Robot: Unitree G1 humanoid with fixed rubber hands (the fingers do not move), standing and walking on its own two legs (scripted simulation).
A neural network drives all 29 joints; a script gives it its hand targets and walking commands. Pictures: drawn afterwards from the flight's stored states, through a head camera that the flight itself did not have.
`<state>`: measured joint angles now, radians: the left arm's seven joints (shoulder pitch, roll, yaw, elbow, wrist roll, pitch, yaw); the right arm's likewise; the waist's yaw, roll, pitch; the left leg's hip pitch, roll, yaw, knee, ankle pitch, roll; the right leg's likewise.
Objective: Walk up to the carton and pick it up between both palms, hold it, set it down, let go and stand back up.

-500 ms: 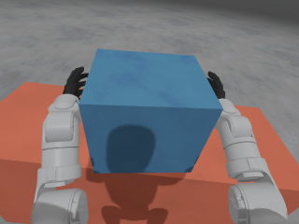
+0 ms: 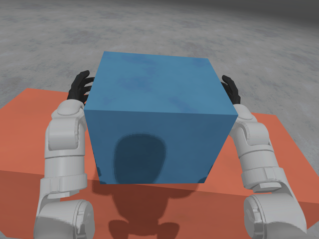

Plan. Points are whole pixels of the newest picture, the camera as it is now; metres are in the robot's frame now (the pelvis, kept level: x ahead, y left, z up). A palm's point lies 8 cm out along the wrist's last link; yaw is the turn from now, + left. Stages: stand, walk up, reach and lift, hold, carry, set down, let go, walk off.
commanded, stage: hold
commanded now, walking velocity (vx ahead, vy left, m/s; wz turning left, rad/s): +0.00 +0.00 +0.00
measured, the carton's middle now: (155, 119) +0.37 +0.01 +0.17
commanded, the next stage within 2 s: none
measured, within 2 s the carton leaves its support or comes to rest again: neither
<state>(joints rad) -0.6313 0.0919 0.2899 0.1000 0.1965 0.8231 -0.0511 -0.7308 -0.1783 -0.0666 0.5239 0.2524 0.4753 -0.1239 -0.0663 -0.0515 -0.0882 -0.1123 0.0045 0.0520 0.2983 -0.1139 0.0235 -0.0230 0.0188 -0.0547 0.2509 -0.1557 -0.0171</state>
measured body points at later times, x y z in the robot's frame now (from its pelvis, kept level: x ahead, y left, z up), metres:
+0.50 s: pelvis +0.00 +0.00 +0.00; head -0.06 +0.02 +0.45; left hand +0.37 +0.19 +0.22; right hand +0.38 -0.18 +0.22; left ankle +0.04 +0.10 -0.75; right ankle -0.01 -0.10 -0.75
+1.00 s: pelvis +0.00 +0.00 +0.00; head -0.06 +0.02 +0.45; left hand +0.37 +0.19 +0.22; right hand +0.38 -0.18 +0.22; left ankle +0.04 +0.10 -0.75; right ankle -0.01 -0.10 -0.75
